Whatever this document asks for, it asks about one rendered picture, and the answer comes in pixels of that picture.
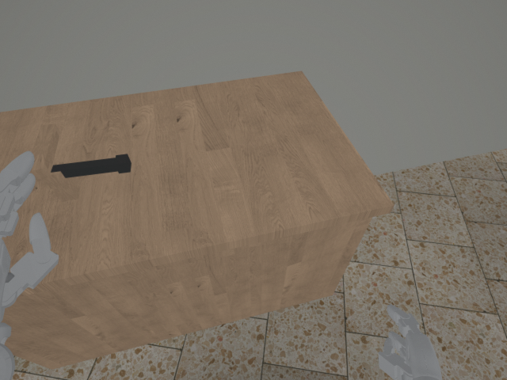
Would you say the tap lever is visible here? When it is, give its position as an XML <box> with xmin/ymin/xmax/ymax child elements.
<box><xmin>51</xmin><ymin>154</ymin><xmax>132</xmax><ymax>178</ymax></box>

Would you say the left robot hand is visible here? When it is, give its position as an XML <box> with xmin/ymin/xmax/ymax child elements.
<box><xmin>0</xmin><ymin>151</ymin><xmax>59</xmax><ymax>322</ymax></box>

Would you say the right robot hand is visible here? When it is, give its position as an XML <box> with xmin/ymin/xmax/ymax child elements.
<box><xmin>379</xmin><ymin>305</ymin><xmax>442</xmax><ymax>380</ymax></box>

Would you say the counter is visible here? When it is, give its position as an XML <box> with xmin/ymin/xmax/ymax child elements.
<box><xmin>0</xmin><ymin>71</ymin><xmax>394</xmax><ymax>370</ymax></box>

